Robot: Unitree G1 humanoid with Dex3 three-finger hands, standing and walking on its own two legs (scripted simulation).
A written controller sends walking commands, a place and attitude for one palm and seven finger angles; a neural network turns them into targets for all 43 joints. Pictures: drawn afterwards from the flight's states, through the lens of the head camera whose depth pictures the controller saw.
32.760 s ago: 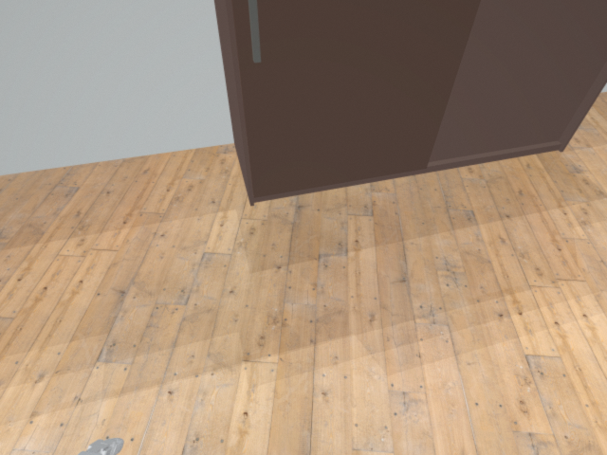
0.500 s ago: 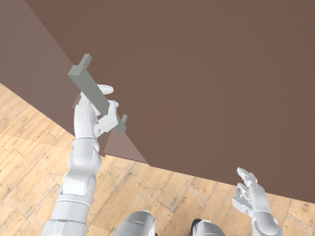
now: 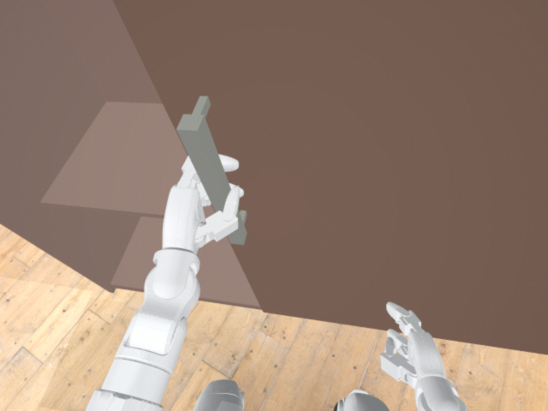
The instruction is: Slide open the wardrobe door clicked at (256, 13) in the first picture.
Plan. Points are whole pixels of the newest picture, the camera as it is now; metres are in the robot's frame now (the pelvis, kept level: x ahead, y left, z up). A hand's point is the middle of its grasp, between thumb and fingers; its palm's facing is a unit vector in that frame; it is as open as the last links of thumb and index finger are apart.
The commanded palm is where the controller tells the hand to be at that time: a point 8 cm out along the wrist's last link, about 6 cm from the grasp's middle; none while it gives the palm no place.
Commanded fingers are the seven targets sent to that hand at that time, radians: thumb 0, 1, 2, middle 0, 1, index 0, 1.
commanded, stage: step sideways, sliding the door along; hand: left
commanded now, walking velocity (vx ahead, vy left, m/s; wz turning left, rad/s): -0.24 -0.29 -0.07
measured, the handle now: (223, 182) +0.39 +0.13 +0.09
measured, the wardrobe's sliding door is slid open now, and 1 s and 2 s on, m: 0.61 0.68 0.68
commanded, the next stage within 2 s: stop walking and hold the door there in 0.86 s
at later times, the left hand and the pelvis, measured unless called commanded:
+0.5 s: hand (291, 216) +0.33 +0.02 +0.10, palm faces +0.22 -0.97 -0.05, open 6.2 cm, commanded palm +0.31 -0.01 +0.10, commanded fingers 0.00 0.90 0.90 -0.45 -1.40 -0.45 -1.40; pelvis -0.07 -0.15 +0.02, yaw -4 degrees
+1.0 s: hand (295, 207) +0.35 +0.02 +0.10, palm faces +0.54 -0.84 -0.11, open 6.9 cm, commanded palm +0.31 +0.03 +0.09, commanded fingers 0.00 0.90 0.90 -0.45 -1.40 -0.45 -1.40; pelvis -0.02 -0.29 +0.02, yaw +1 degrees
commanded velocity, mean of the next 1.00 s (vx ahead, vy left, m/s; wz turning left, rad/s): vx -0.02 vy -0.23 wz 0.00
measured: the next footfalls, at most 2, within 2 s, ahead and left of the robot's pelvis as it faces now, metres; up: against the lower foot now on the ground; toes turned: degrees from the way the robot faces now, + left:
left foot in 0.26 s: -0.04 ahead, +0.04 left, +0.00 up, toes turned +4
right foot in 0.60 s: -0.04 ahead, -0.39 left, +0.00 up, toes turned -8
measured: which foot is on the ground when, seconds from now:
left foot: up 0.00-0.24, down 0.26-0.64, up 0.66-0.76, down 0.78-1.00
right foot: down 0.00-0.26, up 0.28-0.58, down 0.60-0.78, up 0.80-1.00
